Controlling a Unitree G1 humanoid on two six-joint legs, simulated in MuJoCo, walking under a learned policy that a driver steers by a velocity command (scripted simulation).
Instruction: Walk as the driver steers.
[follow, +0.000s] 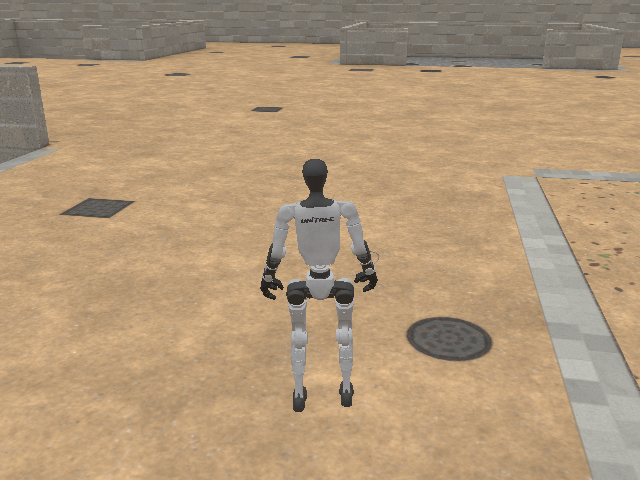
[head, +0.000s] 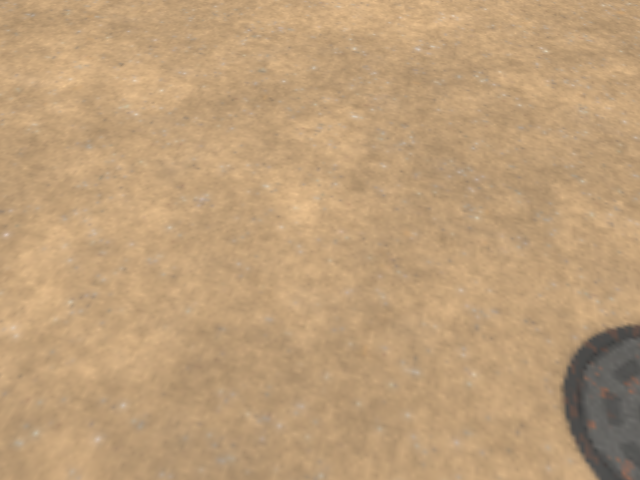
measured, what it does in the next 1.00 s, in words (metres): walks ahead: right foot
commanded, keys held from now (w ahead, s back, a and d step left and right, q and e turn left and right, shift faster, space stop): no key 0.48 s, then w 0.52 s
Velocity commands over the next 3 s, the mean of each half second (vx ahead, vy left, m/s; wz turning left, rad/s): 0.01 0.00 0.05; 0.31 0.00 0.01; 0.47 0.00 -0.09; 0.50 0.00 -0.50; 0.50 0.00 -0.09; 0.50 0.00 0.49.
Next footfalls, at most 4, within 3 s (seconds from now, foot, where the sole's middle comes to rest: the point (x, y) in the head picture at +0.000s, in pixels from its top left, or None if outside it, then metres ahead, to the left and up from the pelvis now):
0.78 right None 0.14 -0.14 -0.77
1.26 left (285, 478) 0.51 0.08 -0.77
1.82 right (408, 365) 0.78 -0.20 -0.77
2.32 left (374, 248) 1.14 -0.13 -0.77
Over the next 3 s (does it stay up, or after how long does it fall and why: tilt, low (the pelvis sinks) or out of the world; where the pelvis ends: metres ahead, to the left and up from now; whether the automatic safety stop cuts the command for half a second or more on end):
stays up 1.28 -0.30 0.01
